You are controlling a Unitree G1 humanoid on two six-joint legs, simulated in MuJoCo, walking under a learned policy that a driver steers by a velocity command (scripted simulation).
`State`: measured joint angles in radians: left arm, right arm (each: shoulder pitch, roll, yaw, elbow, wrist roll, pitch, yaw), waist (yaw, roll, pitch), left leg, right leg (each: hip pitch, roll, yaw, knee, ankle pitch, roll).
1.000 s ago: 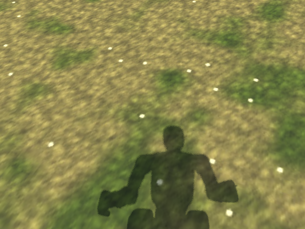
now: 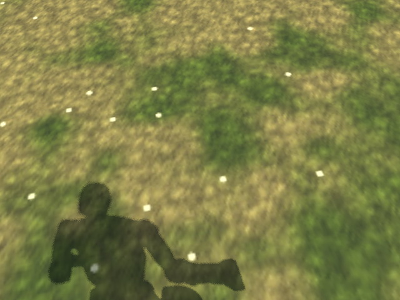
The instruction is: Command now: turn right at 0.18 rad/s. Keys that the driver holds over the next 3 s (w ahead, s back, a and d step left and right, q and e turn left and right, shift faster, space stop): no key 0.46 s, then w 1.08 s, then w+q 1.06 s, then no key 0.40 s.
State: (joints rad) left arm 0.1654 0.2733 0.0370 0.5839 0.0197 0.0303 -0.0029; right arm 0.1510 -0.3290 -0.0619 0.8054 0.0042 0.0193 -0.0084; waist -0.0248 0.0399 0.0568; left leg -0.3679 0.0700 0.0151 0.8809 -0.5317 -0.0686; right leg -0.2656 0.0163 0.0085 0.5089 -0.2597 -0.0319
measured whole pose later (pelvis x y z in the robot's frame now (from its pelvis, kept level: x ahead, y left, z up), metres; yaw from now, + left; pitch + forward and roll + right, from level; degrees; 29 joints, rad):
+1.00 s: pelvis +0.14 +0.00 +0.00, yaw -1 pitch +2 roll +0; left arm 0.48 0.22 0.03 0.90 -0.01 -0.07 0.01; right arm 0.03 -0.27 -0.03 0.77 0.02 -0.09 0.05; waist 0.09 0.03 0.03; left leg -0.63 0.07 0.02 0.70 -0.07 0.01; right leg 0.08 0.02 0.00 0.18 -0.30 -0.03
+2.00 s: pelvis +0.69 +0.01 +0.01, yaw +11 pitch +0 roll -3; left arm 0.29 0.27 0.07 0.88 0.01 -0.10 0.00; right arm 0.18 -0.31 -0.07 0.78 0.03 -0.02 0.01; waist 0.05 0.05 0.04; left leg -0.68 0.12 -0.06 0.92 -0.11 0.00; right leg -0.05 0.02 -0.19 0.25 -0.20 -0.03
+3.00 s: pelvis +1.15 +0.21 +0.00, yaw +38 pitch +1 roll -1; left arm 0.15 0.24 0.03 0.83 0.01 -0.05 -0.03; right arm 0.18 -0.28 -0.05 0.70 0.00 0.03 -0.04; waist 0.02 0.02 0.07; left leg -0.39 0.04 -0.09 0.70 -0.32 -0.06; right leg -0.30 0.04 -0.03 0.42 -0.13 -0.04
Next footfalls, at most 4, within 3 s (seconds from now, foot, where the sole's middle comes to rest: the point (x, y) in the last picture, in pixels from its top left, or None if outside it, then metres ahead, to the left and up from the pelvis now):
0.24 left None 0.02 0.14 -0.77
1.14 left None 0.41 0.13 -0.77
1.70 right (243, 225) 0.71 -0.10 -0.77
2.20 left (160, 178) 0.94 0.21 -0.77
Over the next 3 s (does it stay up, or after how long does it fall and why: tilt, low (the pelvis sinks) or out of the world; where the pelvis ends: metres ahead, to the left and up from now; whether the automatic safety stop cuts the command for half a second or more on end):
stays up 1.15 0.21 0.00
